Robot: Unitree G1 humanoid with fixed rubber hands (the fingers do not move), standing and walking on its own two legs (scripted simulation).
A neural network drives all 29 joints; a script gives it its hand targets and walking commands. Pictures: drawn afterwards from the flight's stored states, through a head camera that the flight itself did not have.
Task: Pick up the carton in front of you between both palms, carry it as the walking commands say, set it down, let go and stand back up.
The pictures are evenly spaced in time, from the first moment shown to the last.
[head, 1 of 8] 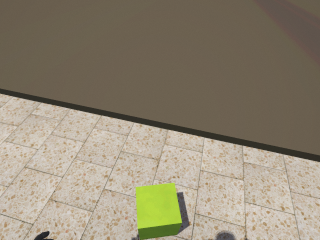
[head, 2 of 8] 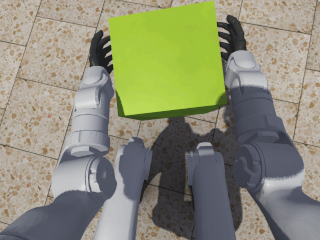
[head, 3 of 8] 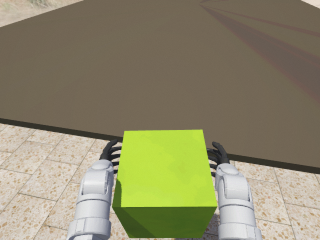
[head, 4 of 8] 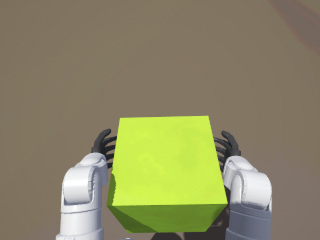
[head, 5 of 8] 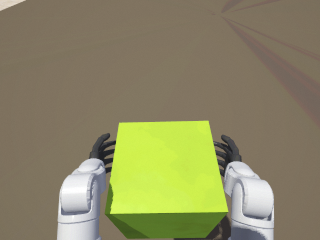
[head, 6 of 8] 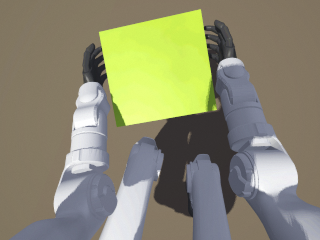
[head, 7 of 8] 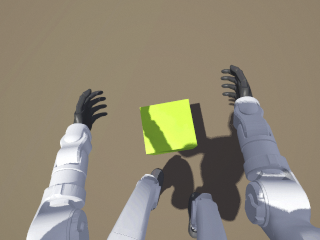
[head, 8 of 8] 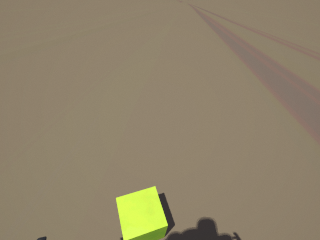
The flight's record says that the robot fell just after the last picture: no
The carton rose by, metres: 0.82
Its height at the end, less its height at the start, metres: +0.07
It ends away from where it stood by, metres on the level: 3.47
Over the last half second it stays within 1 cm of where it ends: yes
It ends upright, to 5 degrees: yes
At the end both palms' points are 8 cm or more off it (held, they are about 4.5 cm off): yes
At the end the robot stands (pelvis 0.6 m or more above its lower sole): yes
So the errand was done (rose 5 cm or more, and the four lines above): yes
